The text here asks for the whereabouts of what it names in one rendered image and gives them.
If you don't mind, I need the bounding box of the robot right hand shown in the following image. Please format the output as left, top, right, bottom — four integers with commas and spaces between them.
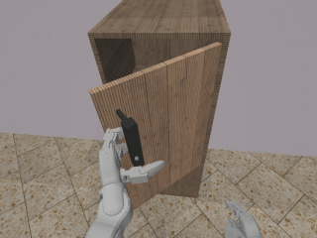
224, 200, 263, 238

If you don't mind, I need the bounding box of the cupboard door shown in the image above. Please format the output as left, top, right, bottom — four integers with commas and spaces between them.
89, 42, 223, 210

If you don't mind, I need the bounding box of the handle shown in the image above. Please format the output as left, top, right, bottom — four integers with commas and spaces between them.
116, 109, 145, 167

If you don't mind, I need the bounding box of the robot left hand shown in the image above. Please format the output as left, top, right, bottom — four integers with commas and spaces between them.
98, 127, 165, 187

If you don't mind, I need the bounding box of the robot left forearm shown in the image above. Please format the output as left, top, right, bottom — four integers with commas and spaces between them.
85, 182, 134, 238

